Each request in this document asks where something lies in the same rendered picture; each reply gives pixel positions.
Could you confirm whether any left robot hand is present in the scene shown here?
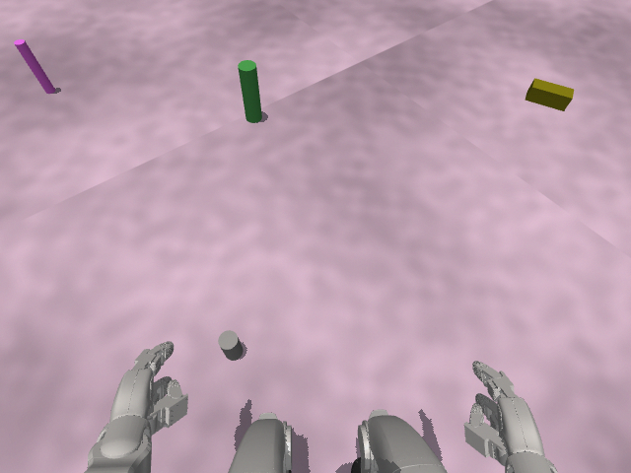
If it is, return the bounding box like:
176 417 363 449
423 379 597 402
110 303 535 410
109 341 188 435

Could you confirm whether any right robot hand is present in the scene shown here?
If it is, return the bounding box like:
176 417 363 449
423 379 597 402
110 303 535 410
464 361 545 466

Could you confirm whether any left robot arm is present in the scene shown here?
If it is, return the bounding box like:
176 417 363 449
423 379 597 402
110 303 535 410
84 415 152 473

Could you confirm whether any right robot arm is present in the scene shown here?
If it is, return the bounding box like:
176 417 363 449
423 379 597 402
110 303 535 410
505 452 558 473

